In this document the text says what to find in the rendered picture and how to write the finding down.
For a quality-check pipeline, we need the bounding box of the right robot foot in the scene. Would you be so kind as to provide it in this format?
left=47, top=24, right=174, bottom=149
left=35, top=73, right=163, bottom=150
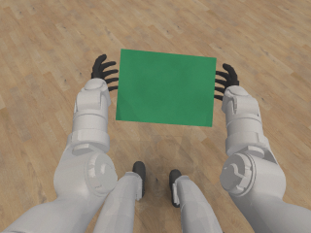
left=169, top=169, right=182, bottom=208

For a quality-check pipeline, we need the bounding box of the left robot forearm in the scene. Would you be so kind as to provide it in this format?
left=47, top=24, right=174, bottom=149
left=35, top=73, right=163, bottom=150
left=58, top=78, right=112, bottom=165

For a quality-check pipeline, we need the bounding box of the robot right upper arm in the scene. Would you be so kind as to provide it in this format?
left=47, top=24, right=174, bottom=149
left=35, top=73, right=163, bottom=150
left=220, top=152, right=311, bottom=233

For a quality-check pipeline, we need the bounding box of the right robot forearm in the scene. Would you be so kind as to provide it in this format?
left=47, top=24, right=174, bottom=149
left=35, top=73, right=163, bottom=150
left=221, top=85, right=280, bottom=167

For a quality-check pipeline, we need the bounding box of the left robot hand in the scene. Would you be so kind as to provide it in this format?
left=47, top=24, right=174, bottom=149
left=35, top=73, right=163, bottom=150
left=91, top=53, right=119, bottom=91

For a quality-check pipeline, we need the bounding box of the right robot thigh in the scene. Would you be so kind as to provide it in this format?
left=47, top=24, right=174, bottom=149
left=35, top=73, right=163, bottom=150
left=172, top=179, right=223, bottom=233

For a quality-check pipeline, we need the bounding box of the robot left upper arm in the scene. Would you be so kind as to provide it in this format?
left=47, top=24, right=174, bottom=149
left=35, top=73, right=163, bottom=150
left=0, top=150, right=118, bottom=233

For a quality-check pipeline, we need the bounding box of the carton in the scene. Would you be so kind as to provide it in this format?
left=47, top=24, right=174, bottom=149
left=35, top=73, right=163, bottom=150
left=116, top=49, right=217, bottom=127

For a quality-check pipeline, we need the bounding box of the right robot hand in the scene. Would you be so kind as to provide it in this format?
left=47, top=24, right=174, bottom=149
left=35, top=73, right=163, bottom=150
left=214, top=63, right=239, bottom=101

